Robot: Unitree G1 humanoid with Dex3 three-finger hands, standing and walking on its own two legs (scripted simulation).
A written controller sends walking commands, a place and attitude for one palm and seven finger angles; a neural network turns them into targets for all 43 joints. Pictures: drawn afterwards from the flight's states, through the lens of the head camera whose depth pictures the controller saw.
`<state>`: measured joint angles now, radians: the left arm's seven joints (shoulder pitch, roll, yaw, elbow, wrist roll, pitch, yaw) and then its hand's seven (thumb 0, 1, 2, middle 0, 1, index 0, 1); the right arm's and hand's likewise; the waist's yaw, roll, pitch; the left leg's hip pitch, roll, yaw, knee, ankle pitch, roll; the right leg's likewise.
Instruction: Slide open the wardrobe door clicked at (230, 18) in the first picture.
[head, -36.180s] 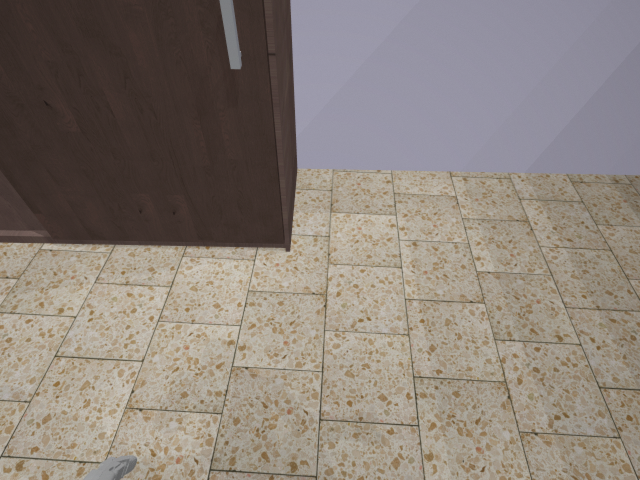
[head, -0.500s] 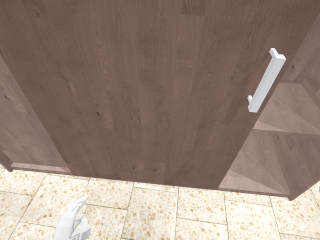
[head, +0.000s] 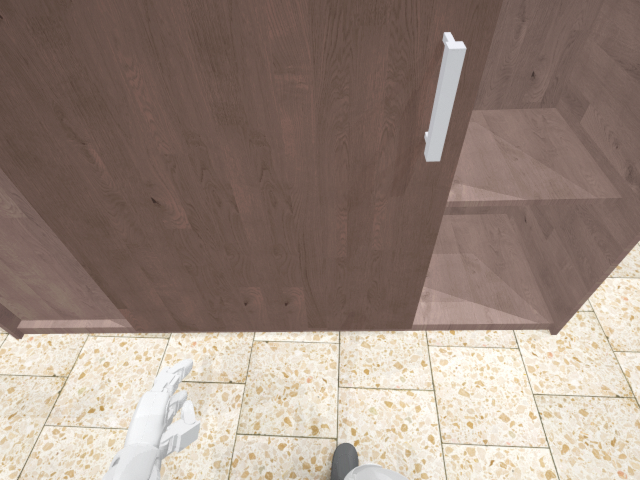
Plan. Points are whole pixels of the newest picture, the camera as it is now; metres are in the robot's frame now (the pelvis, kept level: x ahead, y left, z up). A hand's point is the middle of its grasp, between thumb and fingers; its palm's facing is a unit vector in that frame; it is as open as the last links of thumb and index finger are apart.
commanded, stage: stop stepping back and stand still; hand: right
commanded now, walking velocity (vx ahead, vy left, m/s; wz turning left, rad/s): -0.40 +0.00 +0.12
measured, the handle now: (439, 100) +0.66 -0.18 +0.14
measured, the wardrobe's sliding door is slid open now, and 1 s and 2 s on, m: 0.48 0.48 0.48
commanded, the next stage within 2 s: let the arm hang, fingers relaxed in 1.46 s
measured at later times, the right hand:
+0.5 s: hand out of the picture +0.06 -0.34 +0.21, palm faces +0.40 +0.84 -0.37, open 7.4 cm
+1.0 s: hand out of the picture -0.03 -0.38 +0.19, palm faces +0.44 +0.80 -0.40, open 7.4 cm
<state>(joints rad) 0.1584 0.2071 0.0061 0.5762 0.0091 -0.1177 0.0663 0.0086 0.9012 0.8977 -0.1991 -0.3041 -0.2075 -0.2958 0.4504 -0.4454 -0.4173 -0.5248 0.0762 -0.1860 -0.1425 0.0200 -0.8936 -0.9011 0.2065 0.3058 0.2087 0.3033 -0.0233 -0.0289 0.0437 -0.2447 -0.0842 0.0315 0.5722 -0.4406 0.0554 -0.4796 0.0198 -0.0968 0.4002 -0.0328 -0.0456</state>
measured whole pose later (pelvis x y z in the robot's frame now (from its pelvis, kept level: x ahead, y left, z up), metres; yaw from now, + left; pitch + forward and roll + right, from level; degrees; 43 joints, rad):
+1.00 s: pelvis -0.24 -0.13 +0.01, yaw +5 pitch -2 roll -1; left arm 0.26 0.24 0.02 0.66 0.01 -0.10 0.09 0.01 0.90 0.90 -0.20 -0.30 -0.21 -0.30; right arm 0.50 -0.39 -0.41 -0.44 0.04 -0.17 -0.18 0.02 -0.89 -0.90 0.21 0.31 0.21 0.30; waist 0.00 0.02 -0.04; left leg -0.33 0.00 0.09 0.56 -0.28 0.09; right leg -0.30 -0.06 -0.11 0.66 -0.44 -0.03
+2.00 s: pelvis -0.23 -0.14 +0.02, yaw +3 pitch +0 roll +1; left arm 0.23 0.21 -0.01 1.03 0.03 0.04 0.00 0.00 0.91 0.90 -0.20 -0.30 -0.20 -0.30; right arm 0.24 -0.22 0.01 1.05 -0.01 0.02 -0.01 -0.01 -0.99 -0.90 0.20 0.30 0.20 0.30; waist 0.00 0.03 0.08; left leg -0.23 0.01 0.09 0.40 -0.16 0.02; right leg -0.22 -0.01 -0.07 0.44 -0.22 -0.02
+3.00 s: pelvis -0.21 -0.18 +0.02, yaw +5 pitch -2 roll +0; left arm 0.24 0.16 0.00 1.14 0.02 0.00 0.03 0.00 0.91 0.90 -0.20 -0.30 -0.20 -0.30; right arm 0.22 -0.17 0.00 1.16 -0.02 0.01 -0.03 0.01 -0.91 -0.90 0.19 0.30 0.20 0.30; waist 0.01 0.00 0.08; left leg -0.18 0.06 0.03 0.39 -0.19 -0.04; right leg -0.12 0.04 -0.13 0.38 -0.24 -0.08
